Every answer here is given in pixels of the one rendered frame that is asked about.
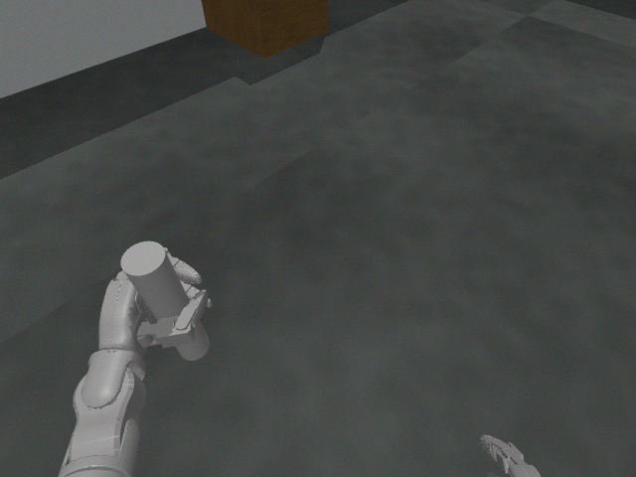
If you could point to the right robot hand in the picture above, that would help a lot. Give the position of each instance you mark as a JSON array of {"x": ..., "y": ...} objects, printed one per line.
[{"x": 510, "y": 459}]

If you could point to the left robot arm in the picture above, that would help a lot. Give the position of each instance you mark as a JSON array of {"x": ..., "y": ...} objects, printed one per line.
[{"x": 108, "y": 402}]

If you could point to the left robot hand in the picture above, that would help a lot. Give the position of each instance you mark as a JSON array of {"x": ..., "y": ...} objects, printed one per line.
[{"x": 126, "y": 321}]

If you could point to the can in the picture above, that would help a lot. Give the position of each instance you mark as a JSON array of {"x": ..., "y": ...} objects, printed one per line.
[{"x": 150, "y": 270}]

